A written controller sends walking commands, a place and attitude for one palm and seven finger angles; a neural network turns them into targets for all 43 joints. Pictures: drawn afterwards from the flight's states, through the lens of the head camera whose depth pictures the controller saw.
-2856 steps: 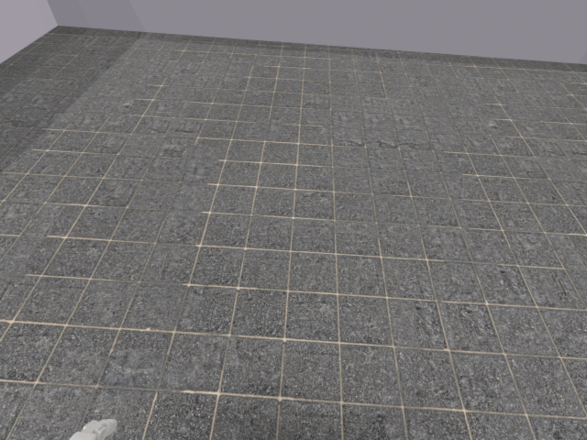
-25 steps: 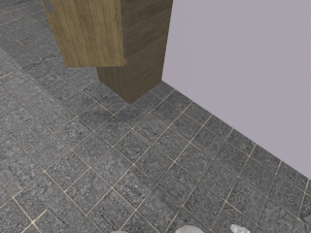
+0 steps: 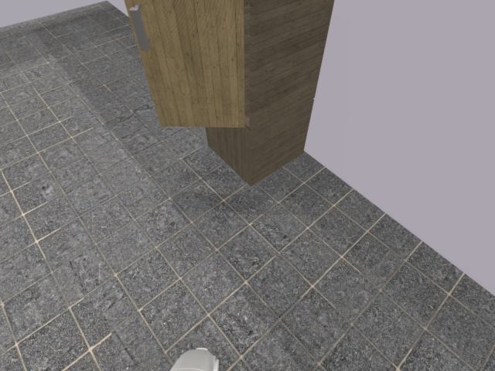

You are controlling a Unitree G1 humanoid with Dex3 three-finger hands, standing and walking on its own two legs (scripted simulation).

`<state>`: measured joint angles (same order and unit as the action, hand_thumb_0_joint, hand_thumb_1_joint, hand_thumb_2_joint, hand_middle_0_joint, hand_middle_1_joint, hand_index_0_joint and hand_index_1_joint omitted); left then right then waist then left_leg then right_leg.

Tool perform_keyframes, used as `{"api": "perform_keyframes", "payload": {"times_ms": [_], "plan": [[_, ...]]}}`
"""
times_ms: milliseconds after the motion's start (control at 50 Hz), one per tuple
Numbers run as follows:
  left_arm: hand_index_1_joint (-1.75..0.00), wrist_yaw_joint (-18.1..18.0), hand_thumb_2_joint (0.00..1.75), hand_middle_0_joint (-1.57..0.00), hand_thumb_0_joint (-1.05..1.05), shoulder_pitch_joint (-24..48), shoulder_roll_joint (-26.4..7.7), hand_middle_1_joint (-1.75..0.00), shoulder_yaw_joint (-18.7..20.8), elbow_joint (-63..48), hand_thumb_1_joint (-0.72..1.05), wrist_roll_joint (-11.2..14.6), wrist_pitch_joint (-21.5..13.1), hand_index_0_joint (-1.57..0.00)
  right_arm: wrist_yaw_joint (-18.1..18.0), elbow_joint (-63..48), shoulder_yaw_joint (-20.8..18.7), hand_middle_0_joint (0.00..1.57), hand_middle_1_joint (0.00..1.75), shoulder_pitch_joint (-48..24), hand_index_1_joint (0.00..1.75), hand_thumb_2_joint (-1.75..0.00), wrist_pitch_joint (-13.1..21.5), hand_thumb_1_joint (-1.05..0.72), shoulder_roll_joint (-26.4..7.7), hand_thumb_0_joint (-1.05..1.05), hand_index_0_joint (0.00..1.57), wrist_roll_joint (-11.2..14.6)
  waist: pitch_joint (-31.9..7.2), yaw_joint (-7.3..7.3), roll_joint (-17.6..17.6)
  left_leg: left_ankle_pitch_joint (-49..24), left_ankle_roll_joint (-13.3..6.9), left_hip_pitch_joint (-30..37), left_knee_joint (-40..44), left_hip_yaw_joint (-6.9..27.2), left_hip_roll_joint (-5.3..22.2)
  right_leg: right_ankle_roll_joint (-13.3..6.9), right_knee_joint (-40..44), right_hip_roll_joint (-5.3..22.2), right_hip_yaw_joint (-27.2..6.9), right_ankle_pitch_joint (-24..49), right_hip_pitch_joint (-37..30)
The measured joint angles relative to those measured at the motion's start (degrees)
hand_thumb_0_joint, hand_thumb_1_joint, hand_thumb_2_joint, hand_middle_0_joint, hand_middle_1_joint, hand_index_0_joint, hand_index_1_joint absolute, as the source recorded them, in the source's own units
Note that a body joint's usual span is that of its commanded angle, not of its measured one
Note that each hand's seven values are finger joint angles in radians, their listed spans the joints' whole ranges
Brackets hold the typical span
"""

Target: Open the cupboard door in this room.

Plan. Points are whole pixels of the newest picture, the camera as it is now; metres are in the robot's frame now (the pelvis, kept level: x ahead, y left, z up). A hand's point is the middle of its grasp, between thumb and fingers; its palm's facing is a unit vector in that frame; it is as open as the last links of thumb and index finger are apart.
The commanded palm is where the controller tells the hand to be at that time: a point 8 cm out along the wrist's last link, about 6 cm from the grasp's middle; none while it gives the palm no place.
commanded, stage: take the last steps up to it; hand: left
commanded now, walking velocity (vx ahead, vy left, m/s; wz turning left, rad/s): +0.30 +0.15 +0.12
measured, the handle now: (141, 27) +1.02 +0.41 +0.05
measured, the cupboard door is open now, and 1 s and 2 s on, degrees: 50 50 50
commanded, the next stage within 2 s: come to a stop and stand still in 1.24 s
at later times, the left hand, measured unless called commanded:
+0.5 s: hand (109, 318) +0.23 +0.30 -0.17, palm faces +0.05 -0.98 -0.18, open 7.4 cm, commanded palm none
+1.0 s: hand (140, 259) +0.36 +0.28 -0.18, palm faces +0.05 -0.98 -0.19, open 7.1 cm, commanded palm none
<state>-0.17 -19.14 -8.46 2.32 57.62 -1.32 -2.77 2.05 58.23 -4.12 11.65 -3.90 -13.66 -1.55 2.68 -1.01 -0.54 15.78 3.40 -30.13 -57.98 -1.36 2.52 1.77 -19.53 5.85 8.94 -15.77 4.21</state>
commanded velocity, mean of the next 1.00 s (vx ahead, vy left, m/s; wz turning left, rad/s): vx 0.29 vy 0.05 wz -0.03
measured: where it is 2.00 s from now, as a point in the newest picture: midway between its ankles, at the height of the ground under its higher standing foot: (228, 311)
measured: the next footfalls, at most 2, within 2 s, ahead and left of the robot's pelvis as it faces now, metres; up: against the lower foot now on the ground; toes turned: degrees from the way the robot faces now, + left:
left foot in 0.18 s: +0.15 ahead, +0.18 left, +0.00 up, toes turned +8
right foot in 0.76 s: +0.34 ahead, -0.02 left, +0.00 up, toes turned -8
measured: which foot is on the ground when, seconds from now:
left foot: up 0.00-0.16, down 0.18-0.76, up 0.78-1.00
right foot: down 0.00-0.18, up 0.20-0.74, down 0.76-1.00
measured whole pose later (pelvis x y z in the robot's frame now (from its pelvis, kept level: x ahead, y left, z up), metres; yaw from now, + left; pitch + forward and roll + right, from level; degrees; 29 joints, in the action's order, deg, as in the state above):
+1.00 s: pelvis +0.31 +0.09 -0.01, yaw +0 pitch +0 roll -1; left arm -0.6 -13.8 -11.1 4.4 59.4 -1.0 -3.3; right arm 0.2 61.3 -2.6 16.5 0.9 -7.7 -1.6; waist 2.8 1.0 -1.0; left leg 17.6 1.3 -26.5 -46.7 -3.5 5.8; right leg -1.3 -23.0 0.6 7.7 -13.4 9.7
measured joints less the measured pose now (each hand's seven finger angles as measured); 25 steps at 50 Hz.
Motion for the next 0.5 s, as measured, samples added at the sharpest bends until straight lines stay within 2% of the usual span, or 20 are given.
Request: {"api": "perform_keyframes", "payload": {"times_ms": [80,160,180,200,240,260,300,340,400,500], "plan": [[-0.30,0.0,0.90,-0.20,0.00,-2.8,-0.3,-0.30,0.3,2.4,0.90,-0.4,-0.1,-0.20,0.3,-0.3,0.5,0.20,0.30,-1.9,0.29,-0.90,0.4,-0.91,0.2,0.00,0.20,0.2,0.5,-1.46,-1.1,0.3,-0.4,1.4,9.8,-1.8,0.8,2.0,0.1,1.9,1.3,-1.7,-2.1],[-0.30,0.3,0.90,-0.20,0.00,-5.5,-1.4,-0.30,0.9,4.8,0.90,-0.5,0.7,-0.20,0.6,-2.0,1.4,0.20,0.30,-4.4,0.29,-0.90,2.5,-0.91,1.0,0.00,0.20,0.2,0.8,-2.60,-2.5,0.2,-2.2,6.9,23.4,-4.2,-0.2,4.7,-5.2,4.7,1.4,-6.3,-2.5],[-0.30,0.5,0.90,-0.20,0.00,-6.1,-1.6,-0.30,0.9,5.3,0.90,-0.4,1.1,-0.20,0.4,-2.8,1.6,0.20,0.30,-4.8,0.29,-0.90,3.6,-0.91,1.0,0.00,0.20,0.1,0.8,-2.37,-2.3,-2.8,-3.6,8.0,25.4,-4.5,-0.4,4.2,-9.7,5.4,1.2,-8.4,-1.0],[-0.30,0.6,0.90,-0.20,0.00,-5.9,-2.0,-0.30,1.0,5.8,0.90,-0.2,1.8,-0.20,0.0,-3.3,1.6,0.20,0.30,-5.3,0.29,-0.90,4.6,-0.91,1.5,0.00,0.20,0.0,1.2,-2.01,-2.5,-3.8,-5.0,7.4,23.2,-4.8,-0.9,3.2,-17.5,5.7,-0.5,-11.4,1.7],[-0.30,0.4,0.90,-0.20,0.00,-4.4,-3.0,-0.30,1.1,6.4,0.90,0.0,3.3,-0.20,-1.0,-3.9,2.0,0.20,0.30,-5.4,0.29,-0.90,5.8,-0.91,2.9,0.00,0.20,-0.1,1.7,-1.93,-3.2,-1.3,-6.3,8.3,21.1,-5.8,-1.4,0.8,-34.4,4.2,-4.9,-14.3,9.0],[-0.30,0.3,0.90,-0.20,0.00,-3.5,-3.4,-0.30,1.2,6.3,0.90,0.0,3.6,-0.20,-1.4,-4.0,2.3,0.20,0.30,-5.0,0.29,-0.90,6.0,-0.91,3.6,0.00,0.20,-0.2,1.6,-1.87,-3.4,-0.5,-6.6,9.4,21.8,-6.2,-1.7,-0.1,-40.6,3.3,-5.8,-13.3,12.5],[-0.30,0.4,0.90,-0.20,0.01,-1.1,-3.9,-0.30,1.5,5.6,0.91,-0.1,3.7,-0.19,-2.1,-3.6,2.9,0.20,0.30,-3.6,0.29,-0.90,6.3,-0.90,4.7,0.00,0.20,-0.2,1.2,-1.61,-3.3,-0.9,-6.7,12.2,25.2,-6.7,-2.3,-1.0,-47.4,2.2,-5.6,-9.3,18.4],[-0.30,0.6,0.90,-0.20,0.01,1.4,-4.0,-0.30,1.6,4.2,0.91,-0.2,3.2,-0.19,-2.8,-2.8,2.6,0.20,0.30,-1.9,0.29,-0.90,6.9,-0.91,5.5,-0.01,0.20,0.2,0.8,-1.37,-3.2,-2.0,-7.2,15.3,29.4,-7.3,-3.2,-1.2,-48.6,1.5,-5.4,-5.2,22.9],[-0.30,0.8,0.90,-0.20,0.00,4.6,-3.6,-0.29,1.6,2.0,0.91,-0.2,2.8,-0.19,-3.4,-1.4,2.1,0.21,0.30,0.9,0.30,-0.90,7.6,-0.95,4.5,-0.02,0.20,0.3,-0.1,-0.57,-2.6,-3.3,-8.2,19.6,35.2,-8.0,-4.6,-1.0,-45.9,0.7,-5.3,-0.7,27.3],[-0.30,1.1,0.90,-0.19,0.00,9.6,-3.0,-0.29,1.5,-0.7,0.91,-0.2,2.9,-0.19,-3.3,1.9,2.2,0.21,0.30,6.4,0.29,-0.90,7.4,-0.94,4.0,-0.02,0.20,0.0,-1.3,0.80,-2.3,-3.5,-8.7,25.4,41.0,-8.1,-6.3,-0.8,-37.1,0.4,-5.6,4.5,29.4]]}}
